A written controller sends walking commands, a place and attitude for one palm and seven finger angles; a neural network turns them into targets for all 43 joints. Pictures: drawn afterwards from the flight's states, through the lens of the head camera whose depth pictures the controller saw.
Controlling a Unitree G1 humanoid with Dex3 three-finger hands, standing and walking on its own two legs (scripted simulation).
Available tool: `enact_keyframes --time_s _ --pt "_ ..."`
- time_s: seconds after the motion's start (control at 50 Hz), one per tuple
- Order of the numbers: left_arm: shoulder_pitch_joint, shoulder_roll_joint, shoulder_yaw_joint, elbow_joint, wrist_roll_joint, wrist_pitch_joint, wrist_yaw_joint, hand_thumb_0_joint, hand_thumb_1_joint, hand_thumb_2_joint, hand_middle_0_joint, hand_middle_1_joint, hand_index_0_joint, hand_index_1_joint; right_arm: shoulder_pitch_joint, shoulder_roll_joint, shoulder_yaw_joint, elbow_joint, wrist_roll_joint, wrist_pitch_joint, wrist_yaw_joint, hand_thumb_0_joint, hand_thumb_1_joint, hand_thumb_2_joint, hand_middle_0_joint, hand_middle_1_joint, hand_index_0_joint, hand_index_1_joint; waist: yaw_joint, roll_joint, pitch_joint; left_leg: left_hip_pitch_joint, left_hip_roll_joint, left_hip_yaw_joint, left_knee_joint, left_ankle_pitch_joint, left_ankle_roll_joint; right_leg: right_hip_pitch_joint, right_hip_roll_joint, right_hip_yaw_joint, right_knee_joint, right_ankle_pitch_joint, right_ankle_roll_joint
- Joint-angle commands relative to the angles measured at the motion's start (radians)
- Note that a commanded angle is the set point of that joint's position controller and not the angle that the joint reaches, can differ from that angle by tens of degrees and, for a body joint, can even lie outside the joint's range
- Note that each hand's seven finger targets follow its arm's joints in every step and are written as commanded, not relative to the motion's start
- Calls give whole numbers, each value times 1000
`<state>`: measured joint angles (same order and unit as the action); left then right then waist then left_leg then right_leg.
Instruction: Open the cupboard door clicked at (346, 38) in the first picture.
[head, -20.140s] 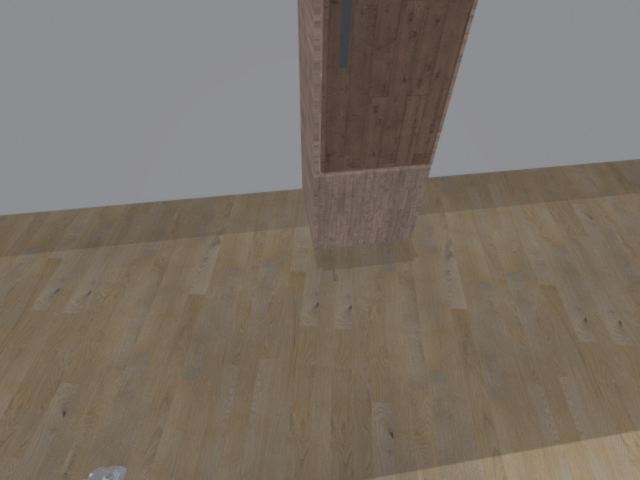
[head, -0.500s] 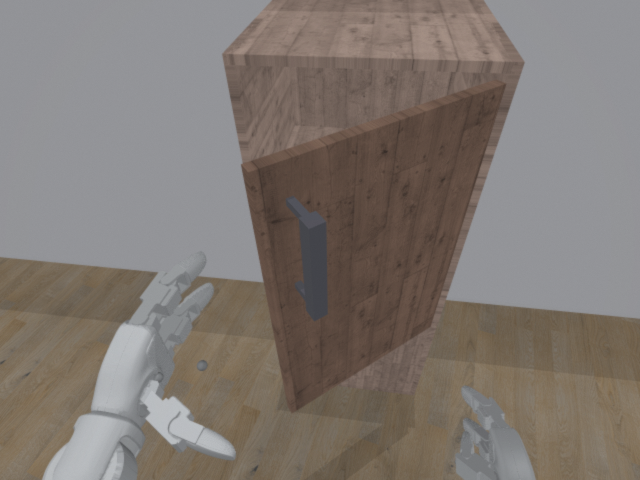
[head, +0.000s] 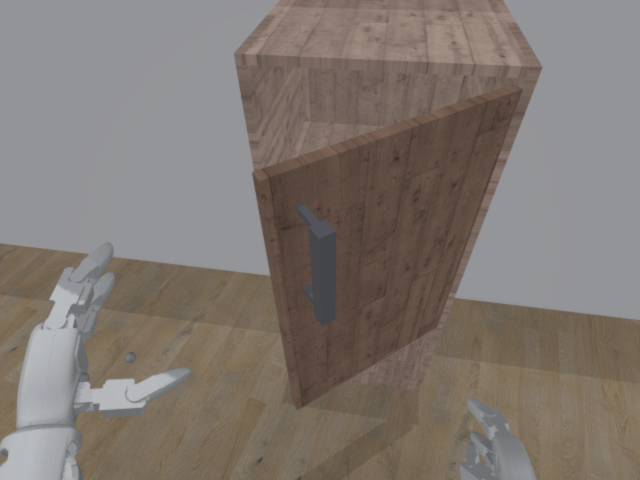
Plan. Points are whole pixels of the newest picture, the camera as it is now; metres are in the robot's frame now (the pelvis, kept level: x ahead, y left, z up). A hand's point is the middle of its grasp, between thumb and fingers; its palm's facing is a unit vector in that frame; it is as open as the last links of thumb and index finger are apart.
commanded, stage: draw the hand back to the body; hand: left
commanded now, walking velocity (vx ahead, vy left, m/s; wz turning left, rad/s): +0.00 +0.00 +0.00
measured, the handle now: (315, 267) +0.34 +0.05 +0.12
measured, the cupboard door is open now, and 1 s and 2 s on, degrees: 40 40 40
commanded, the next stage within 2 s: step back with the hand held close in 0.74 s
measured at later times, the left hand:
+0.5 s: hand (77, 327) +0.20 +0.27 +0.16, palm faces +0.47 -0.79 -0.39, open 7.9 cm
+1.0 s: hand (72, 330) +0.20 +0.27 +0.16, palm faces +0.45 -0.78 -0.43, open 7.4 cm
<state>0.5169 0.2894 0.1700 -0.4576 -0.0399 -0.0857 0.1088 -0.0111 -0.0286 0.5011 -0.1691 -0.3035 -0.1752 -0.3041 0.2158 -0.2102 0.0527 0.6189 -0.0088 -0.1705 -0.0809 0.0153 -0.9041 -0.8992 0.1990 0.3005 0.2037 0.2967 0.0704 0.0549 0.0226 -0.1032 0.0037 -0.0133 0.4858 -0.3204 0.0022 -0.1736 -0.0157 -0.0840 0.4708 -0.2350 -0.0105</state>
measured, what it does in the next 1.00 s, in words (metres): stands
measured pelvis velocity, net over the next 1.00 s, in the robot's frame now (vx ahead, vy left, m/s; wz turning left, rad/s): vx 0.00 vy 0.00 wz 0.00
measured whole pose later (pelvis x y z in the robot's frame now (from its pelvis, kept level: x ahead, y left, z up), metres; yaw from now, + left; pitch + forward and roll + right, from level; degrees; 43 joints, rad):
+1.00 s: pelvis +0.00 +0.00 +0.00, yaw +0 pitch -2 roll -1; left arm 0.47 0.35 0.38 -0.39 -0.05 -0.14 0.12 0.01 0.89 0.90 -0.21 -0.30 -0.21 -0.30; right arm 0.18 -0.22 0.02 0.61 0.00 -0.07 -0.07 0.01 -0.90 -0.90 0.20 0.30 0.20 0.30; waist 0.04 0.05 0.03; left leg -0.12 0.01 -0.02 0.45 -0.29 0.00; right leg -0.17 0.00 -0.09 0.39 -0.18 -0.01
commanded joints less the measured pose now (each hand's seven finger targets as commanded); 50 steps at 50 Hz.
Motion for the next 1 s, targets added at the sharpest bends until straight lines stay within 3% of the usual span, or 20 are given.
enact_keyframes --time_s 0.0,0.04,0.08,0.24,0.3,0.34,0.36,0.4,0.5,0.54,0.58,0.64,0.68,0.82,0.84,0.86,0.88,0.9,0.94,0.98 --pt "-104 149 137 -205 7 -81 29 0 305 645 -179 -300 -179 -300 -142 -96 -49 -160 4 -51 -8 0 -900 -900 200 300 200 300 -8 -4 -66 -82 0 -2 -117 227 8 119 0 34 -82 133 -9" --pt "-101 180 173 -189 7 -84 33 0 375 675 -181 -300 -181 -300 -144 -101 -56 -151 5 -47 -11 0 -900 -900 200 300 200 300 -3 -12 -81 -67 1 2 -115 245 8 135 -1 37 -89 153 -9" --pt "-88 163 175 -179 1 -84 31 0 445 705 -184 -300 -184 -300 -148 -96 -56 -152 6 -40 -8 0 -900 -900 200 300 200 300 -2 -18 -76 -66 1 2 -123 268 7 140 0 34 -86 173 -6" --pt "-115 223 266 -155 -5 -86 37 0 725 825 -194 -300 -194 -300 -153 -103 -68 -139 9 -21 -7 0 -900 -900 200 300 200 300 5 12 -71 -45 3 10 -126 322 5 152 2 39 -98 222 -7" --pt "-120 215 277 -144 -10 -86 35 0 830 870 -198 -300 -198 -300 -151 -100 -71 -137 11 -13 -5 0 -900 -900 200 300 200 300 3 6 -81 -36 4 12 -129 341 4 156 3 40 -98 234 -5" --pt "-143 249 308 -134 -10 -86 40 0 900 900 -200 -300 -200 -300 -155 -105 -73 -132 12 -11 -8 0 -900 -900 200 300 200 300 4 16 -70 -32 5 12 -130 335 3 152 3 39 -105 228 -6" --pt "-137 212 278 -133 -11 -87 36 0 900 900 -200 -300 -200 -300 -153 -101 -70 -135 10 -11 -5 0 -900 -900 200 300 200 300 0 18 -64 -38 3 8 -138 332 2 153 2 36 -103 221 -5" --pt "-135 195 255 -136 -10 -84 32 0 900 900 -200 -300 -200 -300 -152 -105 -73 -137 12 -11 0 0 -900 -900 200 300 200 300 -3 23 -63 -30 6 9 -138 338 4 144 4 37 -104 217 -4" --pt "-132 203 260 -143 -9 -82 33 0 900 900 -200 -300 -200 -300 -151 -108 -76 -138 10 -8 1 0 -900 -900 200 300 200 300 -1 -8 -84 -25 5 9 -135 353 6 157 6 37 -105 236 -2" --pt "-140 236 289 -141 -6 -80 37 0 900 900 -200 -300 -200 -300 -155 -110 -76 -135 9 -9 -2 0 -900 -900 200 300 200 300 4 21 -79 -25 4 10 -134 345 5 156 5 38 -107 234 -5" --pt "-141 214 272 -148 -7 -83 35 0 900 900 -200 -300 -200 -300 -153 -104 -73 -138 10 -9 -1 0 -900 -900 200 300 200 300 0 12 -75 -29 4 6 -140 340 2 156 6 35 -105 223 -4" --pt "-143 236 288 -161 -5 -83 37 0 900 900 -200 -300 -200 -300 -156 -107 -74 -137 11 -12 -1 0 -900 -900 200 300 200 300 5 41 -89 -22 5 6 -136 352 1 163 6 39 -106 232 -7" --pt "-132 219 280 -149 -8 -83 37 0 900 900 -200 -300 -200 -300 -153 -102 -71 -138 8 -13 1 0 -900 -900 200 300 200 300 4 7 -80 -32 5 2 -142 346 0 163 6 34 -103 227 -5" --pt "-140 212 273 -134 -9 -83 35 0 900 900 -200 -300 -200 -300 -157 -101 -73 -135 10 -12 1 0 -900 -900 200 300 200 300 0 0 -65 -36 2 8 -146 297 5 150 7 39 -119 193 -3" --pt "-216 246 289 -154 -7 -85 39 0 900 900 -200 -300 -200 -300 -163 -108 -74 -130 12 -13 -3 0 -900 -900 200 300 200 300 -4 15 -72 -27 2 9 -144 283 7 147 6 42 -125 182 -4" --pt "-269 344 404 -174 -13 -117 39 0 900 900 -200 -300 -200 -300 -126 -131 -76 -164 19 13 -1 0 -900 -900 200 300 200 300 -47 -49 19 -116 28 -15 -120 213 27 61 -38 108 -166 207 7" --pt "-157 269 352 -80 -11 -117 25 0 900 900 -200 -300 -200 -300 -128 -119 -79 -149 15 31 0 0 -900 -900 200 300 200 300 -49 -104 0 -110 23 -25 -95 205 30 59 -58 111 -171 212 3" --pt "-106 235 316 -86 -6 -118 18 0 900 900 -200 -300 -200 -300 -131 -125 -81 -161 14 45 5 0 -900 -900 200 300 200 300 -53 -100 -18 -101 21 -17 -78 220 29 46 -67 116 -169 225 1" --pt "-80 245 317 -152 -3 -132 21 0 900 900 -200 -300 -200 -300 -142 -135 -84 -171 11 58 2 0 -900 -900 200 300 200 300 -52 3 -69 -103 27 -17 -76 282 23 66 -79 98 -129 291 -3" --pt "-16 245 324 -176 -1 -134 28 0 900 900 -200 -300 -200 -300 -125 -137 -89 -187 9 71 3 0 -900 -900 200 300 200 300 -53 11 -137 -120 42 -24 -73 377 16 116 -71 87 -70 367 -1"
